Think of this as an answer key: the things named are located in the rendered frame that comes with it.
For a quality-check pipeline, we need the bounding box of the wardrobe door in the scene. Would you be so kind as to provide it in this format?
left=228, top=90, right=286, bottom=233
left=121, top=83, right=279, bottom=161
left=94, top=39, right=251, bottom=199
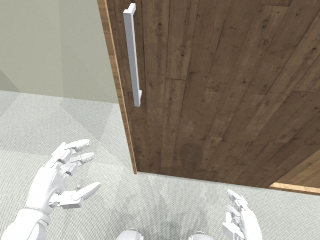
left=275, top=149, right=320, bottom=189
left=106, top=0, right=320, bottom=189

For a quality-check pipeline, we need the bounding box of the robot left thigh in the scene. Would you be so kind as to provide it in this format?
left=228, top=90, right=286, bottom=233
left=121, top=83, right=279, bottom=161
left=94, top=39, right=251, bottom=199
left=116, top=230, right=144, bottom=240

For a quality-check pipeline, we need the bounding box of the robot left hand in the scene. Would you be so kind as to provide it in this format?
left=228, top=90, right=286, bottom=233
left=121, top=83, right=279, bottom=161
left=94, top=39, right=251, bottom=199
left=25, top=139, right=101, bottom=215

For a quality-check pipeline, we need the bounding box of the robot left forearm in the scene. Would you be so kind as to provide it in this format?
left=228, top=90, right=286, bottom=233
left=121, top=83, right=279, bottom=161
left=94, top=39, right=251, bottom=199
left=1, top=208, right=51, bottom=240

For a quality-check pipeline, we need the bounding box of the handle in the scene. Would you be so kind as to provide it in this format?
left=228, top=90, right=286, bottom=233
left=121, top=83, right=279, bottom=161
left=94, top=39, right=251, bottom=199
left=123, top=3, right=142, bottom=107

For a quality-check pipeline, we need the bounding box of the right robot shin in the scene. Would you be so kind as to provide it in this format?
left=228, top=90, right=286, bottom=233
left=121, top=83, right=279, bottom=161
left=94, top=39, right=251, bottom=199
left=195, top=231, right=205, bottom=235

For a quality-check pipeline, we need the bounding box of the robot right hand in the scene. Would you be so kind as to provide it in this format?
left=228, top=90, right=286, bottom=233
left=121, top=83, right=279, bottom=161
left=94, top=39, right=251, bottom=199
left=222, top=189, right=263, bottom=240

